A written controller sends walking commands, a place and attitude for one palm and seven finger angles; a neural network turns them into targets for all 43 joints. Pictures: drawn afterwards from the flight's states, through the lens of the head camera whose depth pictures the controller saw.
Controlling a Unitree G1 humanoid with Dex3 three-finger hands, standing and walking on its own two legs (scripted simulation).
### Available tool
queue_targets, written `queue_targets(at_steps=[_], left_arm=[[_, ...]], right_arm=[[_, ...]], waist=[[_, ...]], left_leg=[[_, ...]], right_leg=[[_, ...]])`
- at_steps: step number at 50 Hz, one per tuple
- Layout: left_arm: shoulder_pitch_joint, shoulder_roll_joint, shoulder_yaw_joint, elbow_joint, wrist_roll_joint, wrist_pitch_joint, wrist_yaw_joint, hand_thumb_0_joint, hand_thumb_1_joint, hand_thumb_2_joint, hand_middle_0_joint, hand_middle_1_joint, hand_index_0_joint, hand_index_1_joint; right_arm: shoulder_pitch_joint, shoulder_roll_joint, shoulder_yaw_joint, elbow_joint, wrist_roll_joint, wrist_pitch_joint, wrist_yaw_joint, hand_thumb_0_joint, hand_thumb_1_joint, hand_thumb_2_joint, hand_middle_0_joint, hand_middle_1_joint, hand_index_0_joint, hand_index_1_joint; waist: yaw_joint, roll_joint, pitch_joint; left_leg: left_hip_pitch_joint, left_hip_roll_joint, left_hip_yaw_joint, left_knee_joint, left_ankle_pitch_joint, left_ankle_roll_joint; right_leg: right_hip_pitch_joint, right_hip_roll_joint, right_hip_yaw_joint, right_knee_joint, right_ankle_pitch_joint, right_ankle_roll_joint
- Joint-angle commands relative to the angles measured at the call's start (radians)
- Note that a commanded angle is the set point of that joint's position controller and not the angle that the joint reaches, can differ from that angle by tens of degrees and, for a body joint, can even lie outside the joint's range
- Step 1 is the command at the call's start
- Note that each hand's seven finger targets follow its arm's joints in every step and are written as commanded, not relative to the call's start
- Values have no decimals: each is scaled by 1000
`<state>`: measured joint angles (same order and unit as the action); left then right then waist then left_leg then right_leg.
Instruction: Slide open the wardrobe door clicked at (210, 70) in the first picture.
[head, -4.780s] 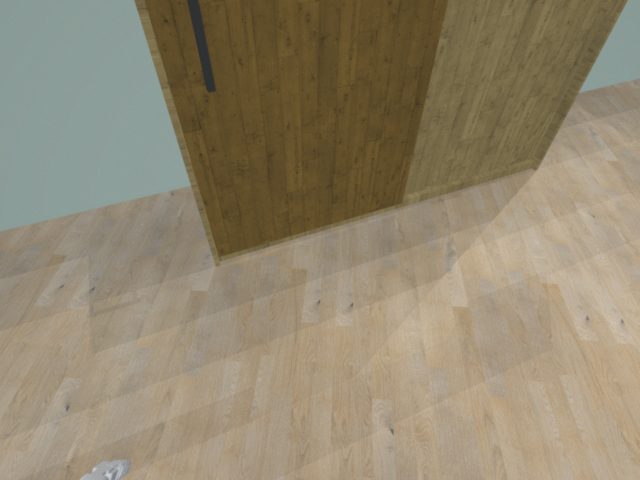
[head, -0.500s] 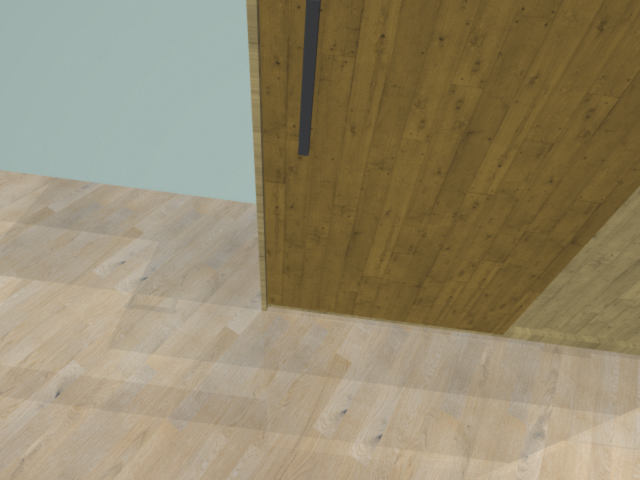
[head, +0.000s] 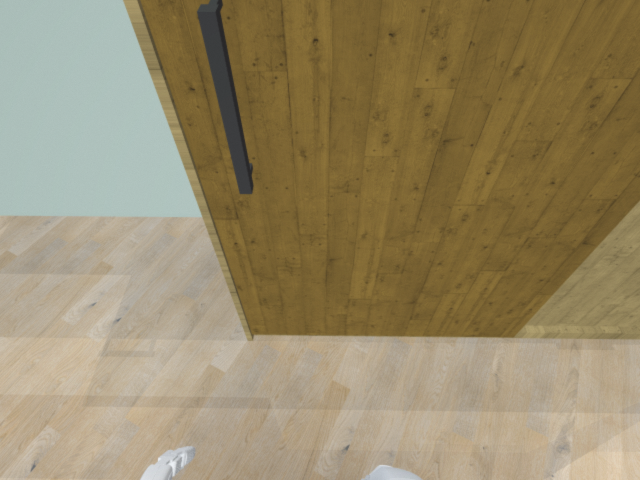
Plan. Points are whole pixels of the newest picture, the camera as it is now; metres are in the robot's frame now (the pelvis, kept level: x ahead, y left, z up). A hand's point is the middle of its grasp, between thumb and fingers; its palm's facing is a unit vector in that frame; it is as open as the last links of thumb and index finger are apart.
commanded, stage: take the last steps up to it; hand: left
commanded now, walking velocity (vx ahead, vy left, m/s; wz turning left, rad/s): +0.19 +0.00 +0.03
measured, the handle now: (233, 109) +0.58 +0.14 +0.15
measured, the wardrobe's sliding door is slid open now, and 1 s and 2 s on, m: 0.00 0.00 0.00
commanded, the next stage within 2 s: come to a stop and stand still in 0.10 s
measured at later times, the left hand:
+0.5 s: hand out of the picture +0.10 +0.19 -0.17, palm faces +0.05 -0.99 -0.15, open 7.3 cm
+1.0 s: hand out of the picture +0.08 +0.13 -0.13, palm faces +0.05 -0.97 -0.25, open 7.3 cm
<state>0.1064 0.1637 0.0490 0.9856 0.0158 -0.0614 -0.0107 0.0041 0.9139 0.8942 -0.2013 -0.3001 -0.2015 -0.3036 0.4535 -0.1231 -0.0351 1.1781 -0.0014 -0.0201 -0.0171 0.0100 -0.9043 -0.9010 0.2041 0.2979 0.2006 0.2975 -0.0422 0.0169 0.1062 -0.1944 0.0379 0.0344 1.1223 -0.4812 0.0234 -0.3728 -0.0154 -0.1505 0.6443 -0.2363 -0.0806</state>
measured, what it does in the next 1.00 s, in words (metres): steps on the spot: left foot, then right foot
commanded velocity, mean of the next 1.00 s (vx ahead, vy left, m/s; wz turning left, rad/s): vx -0.02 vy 0.04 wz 0.00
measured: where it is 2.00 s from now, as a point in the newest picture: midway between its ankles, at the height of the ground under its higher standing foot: outside the picture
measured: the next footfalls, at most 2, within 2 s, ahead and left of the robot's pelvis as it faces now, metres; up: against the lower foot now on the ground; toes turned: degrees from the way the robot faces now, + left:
left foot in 0.32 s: +0.20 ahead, +0.14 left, +0.00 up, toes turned +6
right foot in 0.72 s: +0.12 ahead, -0.10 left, +0.00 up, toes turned -5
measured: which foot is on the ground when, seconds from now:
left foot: up 0.00-0.30, down 0.32-0.72, up 0.74-1.00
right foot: down 0.00-0.42, up 0.44-0.70, down 0.72-1.00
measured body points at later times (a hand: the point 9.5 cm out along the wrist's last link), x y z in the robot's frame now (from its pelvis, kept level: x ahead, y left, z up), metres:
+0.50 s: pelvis +0.11 +0.02 +0.02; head +0.14 +0.04 +0.46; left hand +0.10 +0.24 -0.15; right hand +0.21 -0.19 -0.13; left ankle +0.16 +0.14 -0.72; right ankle +0.06 -0.09 -0.69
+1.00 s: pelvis +0.06 -0.05 +0.03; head +0.08 -0.09 +0.48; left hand +0.08 +0.18 -0.11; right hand +0.07 -0.30 -0.14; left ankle +0.03 +0.11 -0.65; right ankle +0.06 -0.14 -0.72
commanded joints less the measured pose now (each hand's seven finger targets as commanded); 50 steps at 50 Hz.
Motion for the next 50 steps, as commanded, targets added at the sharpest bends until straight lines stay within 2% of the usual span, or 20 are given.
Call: queue_targets(at_steps=[1, 4, 11, 14, 17, 18, 21, 22, 24, 27, 31, 33, 34, 35, 36, 37, 38, 39, 43, 50], left_arm=[[122, 123, 23, 8, -2, 7, 33, 0, 900, 900, -200, -300, -200, -300], [130, 96, 9, 14, 3, -2, 30, 0, 900, 900, -200, -300, -200, -300], [208, 108, 14, 56, 8, -5, 28, 0, 900, 900, -200, -300, -200, -300], [197, 93, -1, 71, -4, 12, 40, 0, 900, 900, -200, -300, -200, -300], [276, 44, -18, 77, -11, 37, 56, 0, 900, 900, -200, -300, -200, -300], [280, 45, -18, 74, -4, 49, 62, 0, 900, 900, -200, -300, -200, -300], [271, 87, -4, 67, -5, 79, 54, 0, 900, 900, -200, -300, -200, -300], [269, 97, 5, 56, -3, 88, 53, 0, 900, 900, -200, -300, -200, -300], [249, 97, 20, 38, 2, 103, 52, 0, 900, 900, -200, -300, -200, -300], [229, 76, 32, 3, 4, 107, 44, 0, 900, 900, -200, -300, -200, -300], [236, 52, 31, -28, 5, 105, 35, 0, 900, 900, -200, -300, -200, -300], [278, 48, 27, -11, 1, 96, 35, 0, 900, 900, -200, -300, -200, -300], [333, 57, 27, 10, 5, 90, 36, 0, 900, 900, -200, -300, -200, -300], [351, 105, 29, 20, 18, 80, 40, 0, 900, 900, -200, -300, -200, -300], [292, 191, 30, 0, 27, 63, 42, 0, 900, 900, -200, -300, -200, -300], [208, 223, 28, -41, 18, 71, 43, 0, 900, 900, -200, -300, -200, -300], [147, 225, 30, -61, 21, 70, 44, 0, 900, 900, -200, -300, -200, -300], [125, 224, 35, -59, 18, 62, 46, 0, 900, 900, -200, -300, -200, -300], [152, 184, 28, -43, 10, 46, 39, 0, 900, 900, -200, -300, -200, -300], [319, 179, 34, 20, 10, 39, 54, 0, 900, 900, -200, -300, -200, -300]], right_arm=[[-30, -59, -23, -108, -20, -5, 5, 0, -900, -900, 200, 300, 200, 300], [16, -29, -14, -100, -23, 13, 7, 0, -900, -900, 200, 300, 200, 300], [-155, -27, -6, -152, -16, -11, 14, 0, -900, -900, 200, 300, 200, 300], [-144, -46, 9, -126, -11, -17, 0, 0, -900, -900, 200, 300, 200, 300], [-133, -163, -5, -126, -7, -21, -18, 0, -900, -900, 200, 300, 200, 300], [-156, -174, -12, -131, -7, -7, -22, 0, -900, -900, 200, 300, 200, 300], [-176, -188, -21, -139, -5, 11, -43, 0, -900, -900, 200, 300, 200, 300], [-165, -200, -29, -141, -9, 16, -50, 0, -900, -900, 200, 300, 200, 300], [-178, -227, -47, -159, -15, 28, -56, 0, -900, -900, 200, 300, 200, 300], [-238, -229, -64, -197, -21, 34, -52, 0, -900, -900, 200, 300, 200, 300], [-306, -219, -71, -228, -28, 35, -35, 0, -900, -900, 200, 300, 200, 300], [-329, -220, -72, -230, -25, 41, -20, 0, -900, -900, 200, 300, 200, 300], [-342, -201, -68, -235, -20, 46, -13, 0, -900, -900, 200, 300, 200, 300], [-328, -142, -59, -236, -11, 54, -4, 0, -900, -900, 200, 300, 200, 300], [-321, -58, -38, -257, -6, 63, 7, 0, -900, -900, 200, 300, 200, 300], [-365, -113, -43, -273, -12, 71, 14, 0, -900, -900, 200, 300, 200, 300], [-360, -123, -47, -270, -18, 74, 22, 0, -900, -900, 200, 300, 200, 300], [-349, -123, -45, -248, -22, 77, 21, 0, -900, -900, 200, 300, 200, 300], [-216, -143, -43, -187, -26, 55, 31, 0, -900, -900, 200, 300, 200, 300], [-258, -153, -35, -223, -24, 56, 19, 0, -900, -900, 200, 300, 200, 300]], waist=[[37, -28, -10], [-2, -102, -44], [51, -123, -86], [31, -101, -118], [49, 100, -168], [46, 85, -94], [40, 243, -77], [30, 228, -99], [22, 168, -147], [31, 93, -221], [49, 159, -226], [67, 179, -231], [94, 126, -223], [102, -38, -178], [83, -317, -95], [97, -281, -32], [72, -233, 10], [69, -261, 44], [54, -151, 7], [122, -157, -87]], left_leg=[[-256, 101, -52, 133, 115, 2], [-199, 92, 0, -47, 153, -31], [-195, 57, 44, -410, 193, -61], [-5, 35, 31, -656, 426, -68], [147, 242, -99, -660, 1067, 34], [107, 249, -78, -667, 1025, 45], [99, 309, -159, -749, 1216, 116], [130, 340, -180, -752, 1276, 149], [136, 366, -170, -735, 1196, 189], [169, 334, -129, -706, 1065, 182], [50, 290, -91, -724, 769, 142], [-51, 254, -89, -725, 484, 103], [-144, 197, -56, -699, 258, 60], [-247, 89, 1, -588, 44, -2], [-314, -2, 34, -420, -42, -63], [-257, 27, -33, -331, -40, -51], [-248, 29, -49, -277, 14, -45], [-276, 21, -67, -233, 67, -41], [-310, 4, -29, -180, 191, -59], [-389, 11, -47, -194, 128, -92]], right_leg=[[32, -317, 353, -463, -92, -107], [-7, -244, 195, -458, 83, -73], [183, -238, 196, -377, 344, -90], [187, -166, 127, -247, 472, -17], [133, -78, 92, -192, 96, 88], [121, -65, 101, -198, 27, 90], [78, -43, 84, 24, -194, 104], [28, -35, 107, 136, -293, 102], [-29, -26, 158, 333, -351, 101], [-87, -17, 177, 401, -298, 114], [23, -29, 128, 193, -253, 109], [164, -26, 98, 6, -141, 106], [265, -19, 70, -122, -32, 110], [291, -90, 162, -276, -68, 98], [141, -302, 477, -466, -326, 18], [-48, -375, 543, -568, -546, -34], [-124, -361, 528, -586, -585, -36], [-117, -330, 544, -577, -529, -21], [103, -260, 347, -455, -143, -2], [375, -332, 375, -359, 248, -63]])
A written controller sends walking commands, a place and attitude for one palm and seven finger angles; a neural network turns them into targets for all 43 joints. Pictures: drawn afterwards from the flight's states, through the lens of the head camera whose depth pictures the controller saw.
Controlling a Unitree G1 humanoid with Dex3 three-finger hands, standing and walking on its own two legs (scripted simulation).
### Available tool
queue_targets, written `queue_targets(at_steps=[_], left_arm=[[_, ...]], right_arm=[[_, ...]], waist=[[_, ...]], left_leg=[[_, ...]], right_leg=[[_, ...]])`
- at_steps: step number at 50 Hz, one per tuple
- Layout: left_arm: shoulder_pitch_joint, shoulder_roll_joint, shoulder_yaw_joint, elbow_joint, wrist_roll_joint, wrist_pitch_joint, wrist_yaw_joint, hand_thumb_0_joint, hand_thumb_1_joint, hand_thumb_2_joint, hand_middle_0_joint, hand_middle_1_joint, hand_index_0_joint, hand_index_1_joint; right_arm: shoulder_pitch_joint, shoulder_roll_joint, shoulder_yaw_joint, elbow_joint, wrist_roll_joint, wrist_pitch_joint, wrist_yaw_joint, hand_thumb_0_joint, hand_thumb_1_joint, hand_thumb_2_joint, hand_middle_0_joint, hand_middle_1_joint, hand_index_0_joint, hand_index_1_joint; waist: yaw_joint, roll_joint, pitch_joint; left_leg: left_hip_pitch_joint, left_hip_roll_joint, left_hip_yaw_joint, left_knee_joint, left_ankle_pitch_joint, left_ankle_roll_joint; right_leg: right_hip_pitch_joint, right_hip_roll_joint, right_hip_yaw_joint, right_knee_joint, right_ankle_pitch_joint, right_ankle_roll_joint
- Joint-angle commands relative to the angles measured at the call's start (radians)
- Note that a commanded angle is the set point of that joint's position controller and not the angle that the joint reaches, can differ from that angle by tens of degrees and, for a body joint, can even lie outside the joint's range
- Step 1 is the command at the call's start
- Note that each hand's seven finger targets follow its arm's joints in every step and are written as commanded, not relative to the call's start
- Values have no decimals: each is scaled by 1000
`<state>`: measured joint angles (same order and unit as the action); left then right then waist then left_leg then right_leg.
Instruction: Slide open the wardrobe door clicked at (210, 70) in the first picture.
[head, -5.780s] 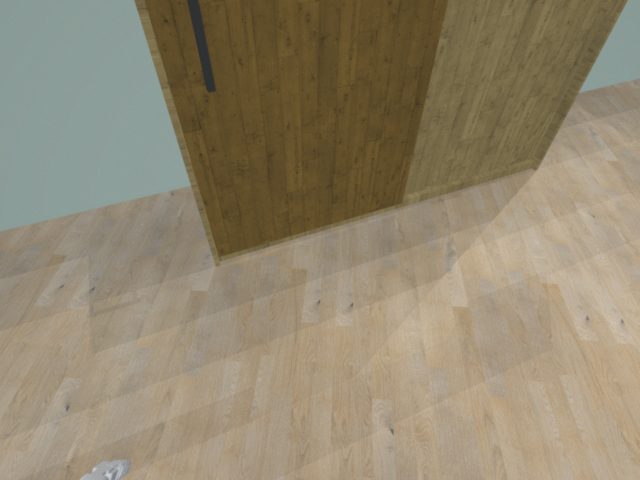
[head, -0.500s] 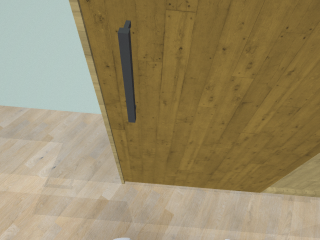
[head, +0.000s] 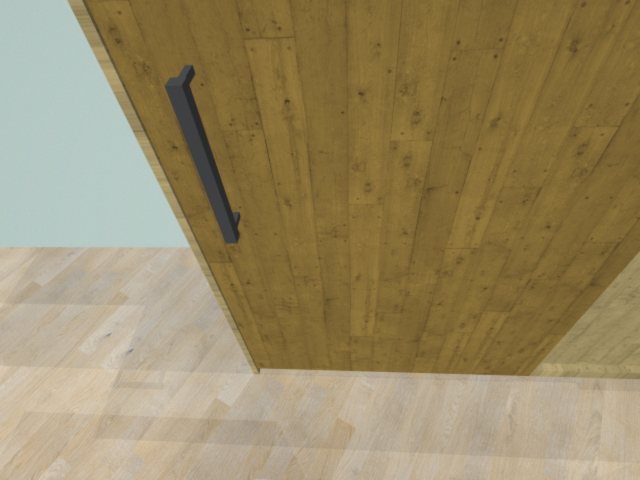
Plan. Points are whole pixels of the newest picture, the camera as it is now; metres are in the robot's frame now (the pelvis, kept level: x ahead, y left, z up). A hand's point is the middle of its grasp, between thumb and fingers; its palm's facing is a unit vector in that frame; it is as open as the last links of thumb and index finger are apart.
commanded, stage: come to a stop and stand still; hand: left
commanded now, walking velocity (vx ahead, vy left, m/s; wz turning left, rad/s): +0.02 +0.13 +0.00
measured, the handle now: (213, 166) +0.52 +0.20 +0.11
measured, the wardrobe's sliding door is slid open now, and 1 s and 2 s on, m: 0.00 0.00 0.00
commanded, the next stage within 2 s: look again from close up in 0.78 s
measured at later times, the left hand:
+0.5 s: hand out of the picture +0.00 +0.25 -0.19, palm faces +0.08 -0.98 -0.19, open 7.3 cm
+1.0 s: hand out of the picture +0.01 +0.26 -0.19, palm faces +0.01 -0.98 -0.22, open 7.3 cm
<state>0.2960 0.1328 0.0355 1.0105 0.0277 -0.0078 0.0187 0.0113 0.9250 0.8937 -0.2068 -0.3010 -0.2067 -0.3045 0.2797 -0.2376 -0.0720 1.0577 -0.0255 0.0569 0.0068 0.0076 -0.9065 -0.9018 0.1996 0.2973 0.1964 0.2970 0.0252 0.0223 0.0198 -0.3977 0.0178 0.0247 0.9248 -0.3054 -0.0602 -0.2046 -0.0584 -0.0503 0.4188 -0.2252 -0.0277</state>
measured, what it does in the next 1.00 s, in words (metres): steps on the spot: left foot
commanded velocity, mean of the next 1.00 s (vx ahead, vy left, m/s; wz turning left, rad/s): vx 0.00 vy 0.00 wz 0.00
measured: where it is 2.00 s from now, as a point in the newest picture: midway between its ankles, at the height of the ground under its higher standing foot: outside the picture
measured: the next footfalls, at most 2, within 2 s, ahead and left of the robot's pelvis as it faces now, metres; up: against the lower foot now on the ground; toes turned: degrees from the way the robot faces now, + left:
left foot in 0.24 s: +0.09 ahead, +0.17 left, +0.00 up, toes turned +4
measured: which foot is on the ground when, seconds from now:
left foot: up 0.00-0.22, down 0.24-1.00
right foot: down 0.00-1.00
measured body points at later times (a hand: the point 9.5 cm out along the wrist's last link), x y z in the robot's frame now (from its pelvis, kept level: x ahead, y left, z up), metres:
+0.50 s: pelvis +0.00 +0.07 -0.01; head +0.01 +0.07 +0.44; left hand +0.00 +0.30 -0.17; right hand +0.08 -0.15 -0.16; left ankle -0.02 +0.18 -0.75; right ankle +0.00 -0.07 -0.75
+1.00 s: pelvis +0.00 +0.08 -0.01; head +0.02 +0.07 +0.44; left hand +0.01 +0.31 -0.17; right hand -0.01 -0.14 -0.18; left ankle -0.02 +0.18 -0.75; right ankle +0.00 -0.07 -0.75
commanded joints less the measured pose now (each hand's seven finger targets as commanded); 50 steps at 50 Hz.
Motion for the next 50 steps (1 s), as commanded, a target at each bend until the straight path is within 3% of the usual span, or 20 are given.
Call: queue_targets(at_steps=[1, 6, 9, 10, 11, 12, 13, 14, 15, 18, 21, 23, 25, 33, 43, 44, 45, 46, 48, 50], left_arm=[[131, 215, 52, -4, 0, -15, 27, 0, 900, 900, -200, -300, -200, -300], [77, 224, 52, 2, 11, -4, 23, 0, 900, 900, -200, -300, -200, -300], [6, 217, 46, 8, -1, 5, 19, 0, 900, 900, -200, -300, -200, -300], [-2, 196, 39, 9, -7, 9, 18, 0, 900, 900, -200, -300, -200, -300], [12, 156, 30, 5, -10, 14, 16, 0, 900, 900, -200, -300, -200, -300], [32, 108, 22, 0, -15, 18, 14, 0, 900, 900, -200, -300, -200, -300], [21, 92, 15, 8, -12, 20, 15, 0, 900, 900, -200, -300, -200, -300], [27, 80, 12, 9, -7, 18, 12, 0, 900, 900, -200, -300, -200, -300], [19, 75, 8, 29, -3, 25, 10, 0, 900, 900, -200, -300, -200, -300], [48, 96, 1, 64, -8, 18, 6, 0, 900, 900, -200, -300, -200, -300], [63, 139, -2, 88, -9, 0, 11, 0, 900, 900, -200, -300, -200, -300], [28, 139, -4, 90, -10, -3, 12, 0, 900, 900, -200, -300, -200, -300], [10, 134, -8, 84, -12, -2, 14, 0, 900, 900, -200, -300, -200, -300], [-11, 137, -8, 93, -14, 4, 15, 0, 900, 900, -200, -300, -200, -300], [-12, 133, -11, 104, -18, 5, 18, 0, 900, 900, -200, -300, -200, -300], [43, 147, -27, 119, -5, -20, 60, 0, 900, 900, -200, -300, -200, -300], [24, 179, -18, 77, -12, -28, 49, 0, 900, 900, -200, -300, -200, -300], [0, 176, -18, 73, -13, -35, 35, 0, 900, 900, -200, -300, -200, -300], [7, 148, -27, 68, -13, -25, 25, 0, 900, 900, -200, -300, -200, -300], [6, 130, -31, 67, -14, -19, 22, 0, 900, 900, -200, -300, -200, -300]], right_arm=[[-87, -38, 4, -106, 3, -22, -6, 0, -900, -900, 200, 300, 200, 300], [-79, -6, 15, -106, 18, -32, -8, 0, -900, -900, 200, 300, 200, 300], [18, 3, 23, -60, 21, -44, -15, 0, -900, -900, 200, 300, 200, 300], [49, -11, 24, -43, 23, -54, -18, 0, -900, -900, 200, 300, 200, 300], [64, -53, 16, -39, 20, -63, -23, 0, -900, -900, 200, 300, 200, 300], [51, -113, 7, -51, 13, -66, -28, 0, -900, -900, 200, 300, 200, 300], [11, -133, 8, -59, 10, -59, -31, 0, -900, -900, 200, 300, 200, 300], [-34, -122, 14, -71, 4, -54, -31, 0, -900, -900, 200, 300, 200, 300], [-68, -91, 22, -65, 6, -62, -35, 0, -900, -900, 200, 300, 200, 300], [-69, -56, 34, -50, 13, -67, -46, 0, -900, -900, 200, 300, 200, 300], [-48, -30, 35, -39, 24, -75, -44, 0, -900, -900, 200, 300, 200, 300], [-37, -32, 33, -29, 22, -74, -41, 0, -900, -900, 200, 300, 200, 300], [-30, -35, 36, -15, 21, -76, -40, 0, -900, -900, 200, 300, 200, 300], [-18, -27, 46, 21, 18, -85, -42, 0, -900, -900, 200, 300, 200, 300], [35, -21, 49, 56, 20, -87, -45, 0, -900, -900, 200, 300, 200, 300], [-11, -63, 55, -13, 26, -99, -32, 0, -900, -900, 200, 300, 200, 300], [53, -25, 55, -29, 13, -97, -26, 0, -900, -900, 200, 300, 200, 300], [29, -13, 58, -27, 2, -102, -22, 0, -900, -900, 200, 300, 200, 300], [65, -22, 60, -45, 6, -103, -27, 0, -900, -900, 200, 300, 200, 300], [69, -26, 60, -54, 10, -100, -32, 0, -900, -900, 200, 300, 200, 300]], waist=[[58, -166, -15], [37, -235, -20], [-23, -233, -28], [-35, -175, -38], [-36, -29, -62], [-27, 142, -53], [-18, 171, 6], [2, 105, 68], [2, 160, 88], [12, 159, 54], [-1, 12, -19], [-16, -70, -15], [-20, -76, -5], [-8, 13, 16], [-10, -1, 29], [-5, 4, 50], [-30, 52, -27], [-15, 130, -13], [-19, 61, -22], [-23, 8, -14]], left_leg=[[-180, 34, -32, -24, -74, -10], [14, 13, 8, -222, -116, 9], [246, -13, 45, -463, 87, 18], [327, 6, 38, -531, 142, 22], [387, 94, -49, -562, 172, 42], [334, 235, -210, -613, 208, 109], [196, 294, -245, -685, 128, 162], [69, 272, -204, -702, -4, 162], [90, 222, -189, -727, 7, 147], [170, 157, -102, -616, 310, 127], [227, 97, -47, -529, 348, 84], [252, 92, -43, -531, 310, 68], [256, 98, -43, -552, 304, 67], [223, 99, -52, -602, 298, 66], [231, 97, -52, -616, 293, 66], [172, 106, -27, -429, 462, 52], [171, 73, -39, -478, 255, 58], [163, 53, -37, -496, 263, 69], [151, 90, -74, -522, 229, 88], [158, 96, -80, -523, 221, 100]], right_leg=[[233, -302, 272, -121, 285, -128], [96, -269, 233, -119, 260, -124], [-48, -185, 152, -64, 147, -51], [-98, -141, 115, -18, 78, -19], [-153, -85, 74, 71, -16, 12], [-178, -22, 3, 134, -137, 54], [-127, -8, -22, 190, -226, 66], [-79, -8, -6, 194, -208, 60], [-92, -18, -19, 188, -152, 64], [-34, -23, 5, 78, -19, 59], [45, -67, 72, -19, 228, 39], [27, -74, 69, -24, 242, 38], [23, -69, 60, -32, 208, 42], [72, -63, 49, -51, 159, 45], [87, -63, 41, -64, 155, 45], [41, -93, 91, -7, 396, 23], [80, -97, 69, 33, 216, 0], [64, -89, 56, 52, 248, -1], [41, -46, 36, 58, 36, 2], [21, -38, 31, 55, 16, 5]])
